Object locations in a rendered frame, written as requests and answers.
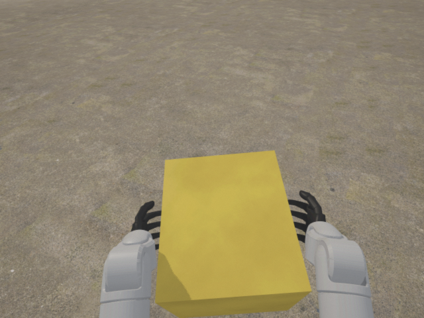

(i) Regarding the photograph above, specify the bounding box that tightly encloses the left robot forearm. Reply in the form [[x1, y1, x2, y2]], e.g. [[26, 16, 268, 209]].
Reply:
[[99, 230, 157, 318]]

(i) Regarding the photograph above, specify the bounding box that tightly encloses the right robot forearm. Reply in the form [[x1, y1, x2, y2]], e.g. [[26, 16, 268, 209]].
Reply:
[[305, 221, 374, 318]]

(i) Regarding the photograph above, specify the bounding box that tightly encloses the left robot hand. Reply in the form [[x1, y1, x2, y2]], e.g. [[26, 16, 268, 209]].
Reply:
[[131, 201, 162, 250]]

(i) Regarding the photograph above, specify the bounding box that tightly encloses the carton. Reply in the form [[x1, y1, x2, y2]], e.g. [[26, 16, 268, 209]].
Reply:
[[155, 150, 312, 318]]

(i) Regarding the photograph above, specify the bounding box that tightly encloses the right robot hand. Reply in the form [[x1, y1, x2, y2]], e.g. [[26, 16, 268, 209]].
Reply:
[[288, 190, 326, 243]]

